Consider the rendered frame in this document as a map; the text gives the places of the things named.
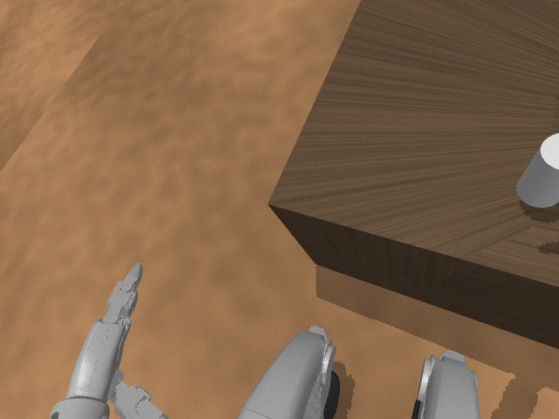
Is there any can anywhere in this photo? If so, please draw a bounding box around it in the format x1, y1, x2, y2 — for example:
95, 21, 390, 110
516, 133, 559, 208

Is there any left robot arm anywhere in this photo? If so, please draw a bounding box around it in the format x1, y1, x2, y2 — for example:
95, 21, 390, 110
49, 396, 110, 419

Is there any left robot hand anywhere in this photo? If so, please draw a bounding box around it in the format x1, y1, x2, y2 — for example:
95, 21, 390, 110
66, 263, 169, 419

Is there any left robot foot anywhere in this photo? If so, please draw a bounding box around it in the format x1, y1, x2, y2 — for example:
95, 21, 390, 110
323, 371, 340, 419

